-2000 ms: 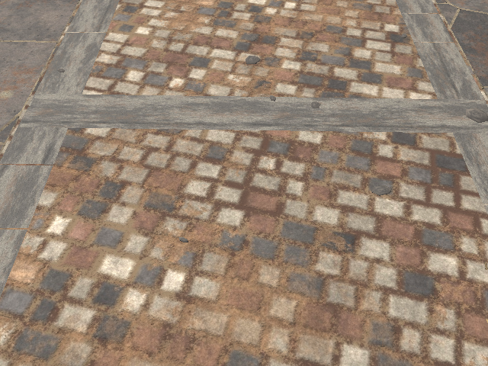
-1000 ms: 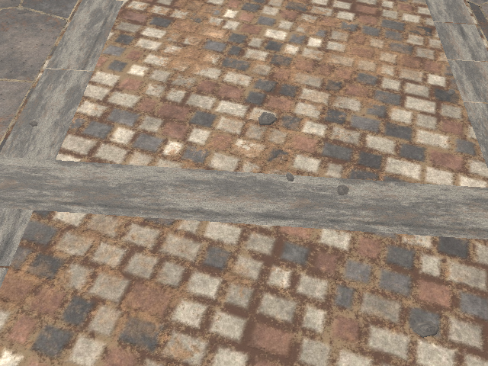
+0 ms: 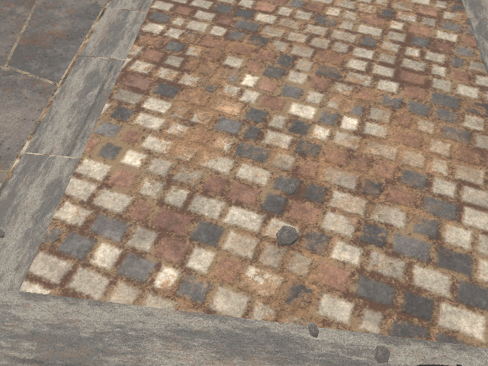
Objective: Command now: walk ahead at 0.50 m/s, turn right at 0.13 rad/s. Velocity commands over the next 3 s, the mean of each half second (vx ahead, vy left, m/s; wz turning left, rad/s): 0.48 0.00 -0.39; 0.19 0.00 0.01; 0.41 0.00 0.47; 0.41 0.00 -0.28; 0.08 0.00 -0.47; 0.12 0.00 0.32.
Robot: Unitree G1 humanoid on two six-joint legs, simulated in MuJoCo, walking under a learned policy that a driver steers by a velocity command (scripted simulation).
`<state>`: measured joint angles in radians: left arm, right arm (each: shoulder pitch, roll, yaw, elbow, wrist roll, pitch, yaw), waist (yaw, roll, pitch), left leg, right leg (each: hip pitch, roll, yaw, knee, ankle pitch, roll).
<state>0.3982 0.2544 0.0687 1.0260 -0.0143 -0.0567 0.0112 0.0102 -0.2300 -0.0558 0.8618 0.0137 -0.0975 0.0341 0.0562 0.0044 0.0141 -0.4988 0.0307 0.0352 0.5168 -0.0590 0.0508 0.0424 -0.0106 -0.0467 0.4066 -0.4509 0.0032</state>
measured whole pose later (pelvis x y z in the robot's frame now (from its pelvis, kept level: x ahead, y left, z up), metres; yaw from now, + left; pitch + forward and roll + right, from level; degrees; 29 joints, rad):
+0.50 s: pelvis +0.26 -0.01 +0.01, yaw -14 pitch +1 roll +2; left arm 0.07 0.22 0.07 0.83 -0.01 -0.04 -0.05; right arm 0.31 -0.24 -0.07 0.99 0.00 -0.06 -0.04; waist -0.05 -0.02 0.03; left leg 0.10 0.01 0.29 0.28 -0.39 -0.01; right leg -0.62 -0.06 -0.05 0.65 -0.04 -0.07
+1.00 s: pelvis +0.40 -0.06 +0.02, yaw -11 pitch +2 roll -1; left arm 0.13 0.23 0.06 0.87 0.01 -0.04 0.04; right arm 0.19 -0.26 -0.08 0.92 0.02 0.01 -0.02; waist -0.02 0.02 0.00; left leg -0.50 0.10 -0.02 0.86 -0.30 -0.03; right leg -0.20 0.03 -0.16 0.30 -0.15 -0.07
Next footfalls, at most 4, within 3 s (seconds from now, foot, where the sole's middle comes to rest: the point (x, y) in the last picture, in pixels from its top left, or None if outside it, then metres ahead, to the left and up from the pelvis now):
0.56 right None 0.43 -0.15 -0.76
1.20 left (225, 341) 0.53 0.10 -0.76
1.66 right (293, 231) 0.89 -0.09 -0.76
2.10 left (241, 174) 1.12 0.09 -0.76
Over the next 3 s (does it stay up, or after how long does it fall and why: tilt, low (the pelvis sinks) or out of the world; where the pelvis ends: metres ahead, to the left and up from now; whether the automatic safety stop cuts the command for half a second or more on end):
stays up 1.01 0.01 0.01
